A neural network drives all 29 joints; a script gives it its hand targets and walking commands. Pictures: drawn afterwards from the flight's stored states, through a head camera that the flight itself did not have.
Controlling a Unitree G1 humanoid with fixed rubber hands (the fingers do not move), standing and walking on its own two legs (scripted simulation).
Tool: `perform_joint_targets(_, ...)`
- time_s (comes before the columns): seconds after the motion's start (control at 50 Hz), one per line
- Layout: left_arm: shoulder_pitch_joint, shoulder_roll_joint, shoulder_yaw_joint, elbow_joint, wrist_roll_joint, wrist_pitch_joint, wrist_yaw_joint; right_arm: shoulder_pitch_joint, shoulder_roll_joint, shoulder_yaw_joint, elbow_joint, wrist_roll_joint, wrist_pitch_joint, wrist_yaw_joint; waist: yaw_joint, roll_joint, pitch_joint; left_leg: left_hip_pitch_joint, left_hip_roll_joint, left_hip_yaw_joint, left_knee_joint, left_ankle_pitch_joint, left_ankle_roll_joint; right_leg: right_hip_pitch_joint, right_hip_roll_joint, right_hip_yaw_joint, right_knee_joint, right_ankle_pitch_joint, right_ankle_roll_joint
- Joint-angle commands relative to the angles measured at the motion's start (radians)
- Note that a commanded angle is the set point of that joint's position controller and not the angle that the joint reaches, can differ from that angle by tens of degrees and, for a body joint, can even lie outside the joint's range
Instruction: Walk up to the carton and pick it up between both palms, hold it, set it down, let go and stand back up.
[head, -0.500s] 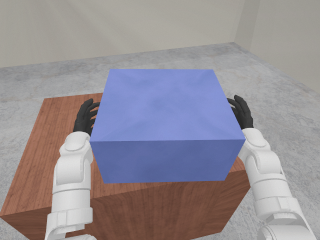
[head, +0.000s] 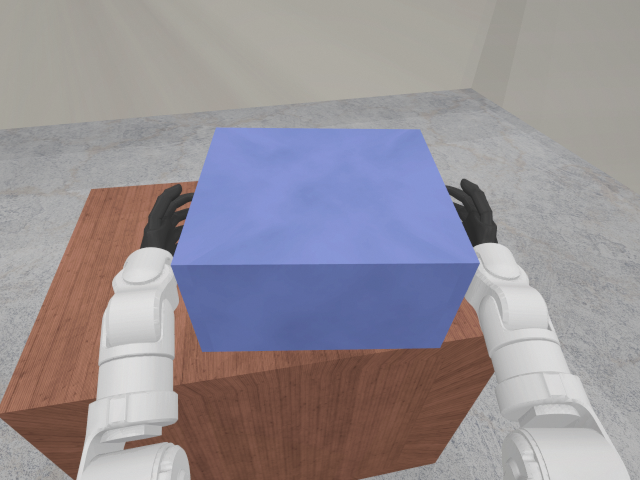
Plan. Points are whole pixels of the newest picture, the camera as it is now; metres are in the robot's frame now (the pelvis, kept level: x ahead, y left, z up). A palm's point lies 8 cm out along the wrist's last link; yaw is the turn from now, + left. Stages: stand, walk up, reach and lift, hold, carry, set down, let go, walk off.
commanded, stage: hold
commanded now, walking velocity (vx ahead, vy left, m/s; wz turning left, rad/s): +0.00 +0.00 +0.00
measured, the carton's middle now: (320, 230) +0.41 +0.01 +0.14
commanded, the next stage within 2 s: none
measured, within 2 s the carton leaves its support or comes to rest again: neither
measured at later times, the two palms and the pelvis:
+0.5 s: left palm (162, 238) +0.36 +0.20 +0.17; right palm (484, 239) +0.36 -0.19 +0.17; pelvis +0.01 +0.01 +0.00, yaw -2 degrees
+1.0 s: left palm (159, 239) +0.35 +0.20 +0.17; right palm (483, 238) +0.36 -0.19 +0.17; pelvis +0.01 +0.01 +0.00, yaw -2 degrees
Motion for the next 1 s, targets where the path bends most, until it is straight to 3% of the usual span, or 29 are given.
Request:
perform_joint_targets(0.0,-0.717,-0.482,-0.510,-0.239,-0.129,-0.064,-0.107,-0.790,0.509,0.421,-0.347,0.082,-0.089,0.128,-0.002,0.082,-0.441,0.285,-0.040,-0.027,0.011,0.112,0.004,-0.042,-0.015,0.054,-0.053,0.207,0.071)
perform_joint_targets(0.1,-0.703,-0.481,-0.492,-0.218,-0.115,-0.039,-0.101,-0.806,0.489,0.415,-0.330,0.083,-0.078,0.135,0.008,0.069,-0.425,0.307,-0.034,-0.024,0.007,0.103,0.007,-0.066,-0.007,0.050,-0.069,0.158,0.065)
perform_joint_targets(0.2,-0.688,-0.493,-0.517,-0.300,-0.135,-0.014,-0.100,-0.806,0.496,0.450,-0.392,0.131,-0.068,0.126,0.001,0.063,-0.468,0.341,-0.036,-0.035,0.032,0.183,0.001,-0.035,0.002,0.050,-0.057,0.243,0.067)
perform_joint_targets(0.22,-0.719,-0.477,-0.542,-0.325,-0.171,0.000,-0.097,-0.742,0.481,0.440,-0.346,0.121,-0.040,0.120,-0.064,0.040,-0.471,0.369,-0.036,-0.022,0.015,0.146,0.010,-0.067,0.002,0.066,-0.067,0.231,0.081)
perform_joint_targets(0.24,-0.705,-0.472,-0.532,-0.333,-0.170,0.012,-0.097,-0.753,0.488,0.435,-0.347,0.125,-0.031,0.122,-0.036,0.055,-0.446,0.352,-0.033,-0.026,0.006,0.134,0.012,-0.076,-0.001,0.058,-0.071,0.208,0.079)
perform_joint_targets(0.26,-0.710,-0.479,-0.534,-0.334,-0.167,0.024,-0.098,-0.752,0.485,0.427,-0.348,0.122,-0.024,0.125,-0.047,0.056,-0.430,0.344,-0.034,-0.024,0.002,0.125,0.010,-0.075,-0.002,0.060,-0.073,0.195,0.076)
perform_joint_targets(0.4,-0.677,-0.474,-0.530,-0.395,-0.152,0.061,-0.089,-0.772,0.462,0.452,-0.423,0.172,-0.002,0.134,-0.011,0.100,-0.444,0.387,-0.027,-0.032,0.026,0.187,-0.008,-0.091,0.013,0.049,-0.070,0.221,0.060)
perform_joint_targets(0.52,-0.624,-0.452,-0.494,-0.410,-0.125,0.096,-0.094,-0.745,0.429,0.448,-0.422,0.184,0.024,0.141,0.003,0.084,-0.406,0.384,-0.024,-0.023,0.021,0.181,-0.009,-0.098,0.016,0.053,-0.079,0.209,0.055)
perform_joint_targets(0.82,-0.617,-0.440,-0.496,-0.441,-0.137,0.108,-0.116,-0.717,0.432,0.443,-0.475,0.172,0.046,0.131,-0.021,0.065,-0.414,0.370,-0.033,-0.015,0.019,0.173,-0.014,-0.057,0.010,0.060,-0.072,0.284,0.065)
perform_joint_targets(0.98,-0.618,-0.437,-0.489,-0.433,-0.133,0.105,-0.123,-0.715,0.444,0.453,-0.479,0.169,0.049,0.125,-0.017,0.065,-0.409,0.356,-0.037,-0.015,0.016,0.165,-0.012,-0.043,0.006,0.061,-0.067,0.300,0.070)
